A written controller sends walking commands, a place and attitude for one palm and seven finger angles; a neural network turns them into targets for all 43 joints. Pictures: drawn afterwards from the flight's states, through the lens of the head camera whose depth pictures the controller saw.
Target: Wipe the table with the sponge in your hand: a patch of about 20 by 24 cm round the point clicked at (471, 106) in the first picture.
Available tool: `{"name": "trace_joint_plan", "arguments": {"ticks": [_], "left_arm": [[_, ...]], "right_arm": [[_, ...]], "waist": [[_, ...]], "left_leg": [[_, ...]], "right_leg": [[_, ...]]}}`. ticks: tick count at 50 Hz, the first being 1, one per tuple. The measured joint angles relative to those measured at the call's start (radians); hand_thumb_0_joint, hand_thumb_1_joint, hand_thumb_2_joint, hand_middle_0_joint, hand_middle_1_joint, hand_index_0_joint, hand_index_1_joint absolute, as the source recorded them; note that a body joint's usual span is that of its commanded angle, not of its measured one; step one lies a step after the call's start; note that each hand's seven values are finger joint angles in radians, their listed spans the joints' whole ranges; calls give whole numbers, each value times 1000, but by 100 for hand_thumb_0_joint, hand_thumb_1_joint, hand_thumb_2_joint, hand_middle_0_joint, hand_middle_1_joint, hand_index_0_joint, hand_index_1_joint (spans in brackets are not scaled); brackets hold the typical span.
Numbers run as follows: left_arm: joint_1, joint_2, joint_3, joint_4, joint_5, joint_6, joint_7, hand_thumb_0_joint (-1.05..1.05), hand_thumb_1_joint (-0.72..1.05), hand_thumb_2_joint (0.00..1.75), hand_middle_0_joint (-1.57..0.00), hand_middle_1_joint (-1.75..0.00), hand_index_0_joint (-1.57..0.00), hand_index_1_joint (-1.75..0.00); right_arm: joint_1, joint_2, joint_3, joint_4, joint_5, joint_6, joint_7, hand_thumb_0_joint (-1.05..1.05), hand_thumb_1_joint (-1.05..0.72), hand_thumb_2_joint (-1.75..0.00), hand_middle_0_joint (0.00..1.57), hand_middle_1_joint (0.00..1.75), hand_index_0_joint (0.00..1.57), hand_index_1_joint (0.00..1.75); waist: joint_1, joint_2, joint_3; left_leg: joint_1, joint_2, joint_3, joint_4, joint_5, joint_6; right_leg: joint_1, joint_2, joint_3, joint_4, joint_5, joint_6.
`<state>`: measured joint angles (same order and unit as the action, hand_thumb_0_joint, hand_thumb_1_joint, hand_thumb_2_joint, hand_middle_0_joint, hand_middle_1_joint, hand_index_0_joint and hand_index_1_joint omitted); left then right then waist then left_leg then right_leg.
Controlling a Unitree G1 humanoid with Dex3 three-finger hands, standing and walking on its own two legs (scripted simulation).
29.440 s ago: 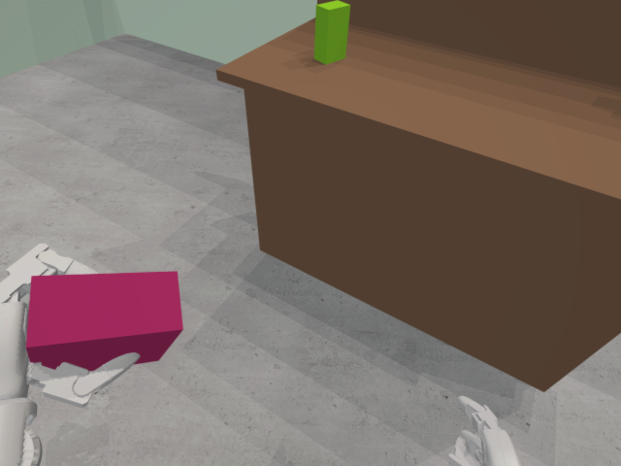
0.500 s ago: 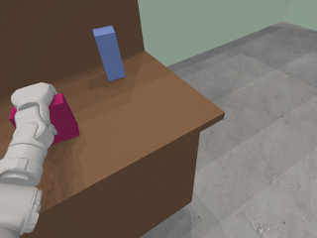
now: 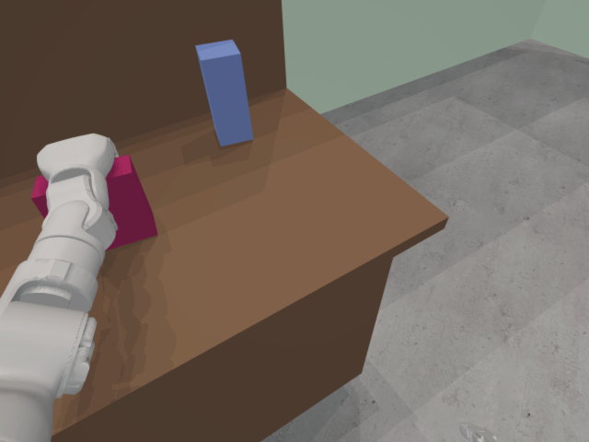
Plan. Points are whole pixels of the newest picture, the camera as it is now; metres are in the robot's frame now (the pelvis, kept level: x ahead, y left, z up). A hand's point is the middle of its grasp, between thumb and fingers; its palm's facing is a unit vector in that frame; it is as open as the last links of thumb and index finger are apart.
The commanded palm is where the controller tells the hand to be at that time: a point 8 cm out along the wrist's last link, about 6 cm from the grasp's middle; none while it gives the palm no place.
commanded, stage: wipe back along the third lane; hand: left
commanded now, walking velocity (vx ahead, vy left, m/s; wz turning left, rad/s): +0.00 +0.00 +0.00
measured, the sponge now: (105, 217) +0.41 +0.31 +0.10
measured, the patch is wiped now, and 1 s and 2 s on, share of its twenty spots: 0.95 0.95 0.95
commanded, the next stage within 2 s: slide back across to the middle lane in 1.62 s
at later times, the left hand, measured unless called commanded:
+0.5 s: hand (94, 198) +0.41 +0.30 +0.14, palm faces +0.09 +0.00 -1.00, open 10.2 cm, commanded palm +0.36 +0.26 +0.17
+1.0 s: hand (101, 214) +0.37 +0.27 +0.15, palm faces +0.20 -0.10 -0.97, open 10.2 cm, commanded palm +0.31 +0.24 +0.17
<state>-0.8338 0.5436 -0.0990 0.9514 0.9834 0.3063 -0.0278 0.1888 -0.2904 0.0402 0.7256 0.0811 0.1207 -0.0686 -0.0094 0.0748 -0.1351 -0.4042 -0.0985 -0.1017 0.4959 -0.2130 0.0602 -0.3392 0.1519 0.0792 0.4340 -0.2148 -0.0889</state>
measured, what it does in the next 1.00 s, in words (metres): shifts its weight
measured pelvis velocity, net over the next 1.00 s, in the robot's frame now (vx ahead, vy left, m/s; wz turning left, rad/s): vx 0.03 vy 0.07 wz -0.02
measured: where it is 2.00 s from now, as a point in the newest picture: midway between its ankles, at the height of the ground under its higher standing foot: outside the picture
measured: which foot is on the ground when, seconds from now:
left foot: down 0.00-1.00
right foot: down 0.00-1.00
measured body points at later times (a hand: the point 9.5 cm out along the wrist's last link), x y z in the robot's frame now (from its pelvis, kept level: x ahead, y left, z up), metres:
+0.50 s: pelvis +0.02 +0.05 +0.00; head +0.02 +0.02 +0.45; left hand +0.40 +0.30 +0.19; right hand +0.24 -0.17 -0.10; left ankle +0.01 +0.08 -0.74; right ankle -0.01 -0.06 -0.74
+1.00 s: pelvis +0.03 +0.07 +0.00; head +0.01 +0.03 +0.44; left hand +0.36 +0.27 +0.20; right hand +0.27 -0.12 -0.08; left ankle +0.01 +0.08 -0.74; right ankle -0.01 -0.05 -0.74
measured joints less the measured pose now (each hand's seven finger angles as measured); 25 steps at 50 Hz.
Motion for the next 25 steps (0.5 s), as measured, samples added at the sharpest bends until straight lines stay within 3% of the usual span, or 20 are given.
{"name": "trace_joint_plan", "arguments": {"ticks": [6, 12, 19, 25], "left_arm": [[8, -27, -29, -27, 3, 21, 20, 0, -53, 103, -74, -131, -76, -130], [99, -73, -61, -163, -28, 85, 74, 0, -52, 104, -74, -131, -76, -130], [154, -125, -140, -303, -40, 215, 110, 1, -52, 103, -73, -132, -75, -131], [170, -171, -203, -388, -45, 324, 103, 1, -50, 103, -72, -133, -74, -132]], "right_arm": [[9, 5, -7, -2, -3, -2, 10, 1, -90, -90, 20, 30, 20, 30], [0, 10, -7, 4, 2, 0, 27, 1, -90, -90, 20, 30, 20, 30], [-63, 19, -2, -5, 8, 8, 51, 1, -90, -90, 20, 30, 19, 30], [-128, 27, 5, -25, 7, 18, 70, 1, -90, -90, 20, 30, 19, 30]], "waist": [[10, 0, -4], [30, 5, -5], [46, 8, 2], [65, 13, 1]], "left_leg": [[11, -11, 2, -18, 6, 14], [49, -25, 2, -31, 2, 31], [80, -47, -3, -37, -1, 47], [96, -65, -8, -35, -6, 59]], "right_leg": [[12, -13, 4, -16, -1, 14], [50, -27, 6, -26, -12, 28], [78, -48, 0, -16, -33, 43], [91, -65, -6, -1, -54, 55]]}}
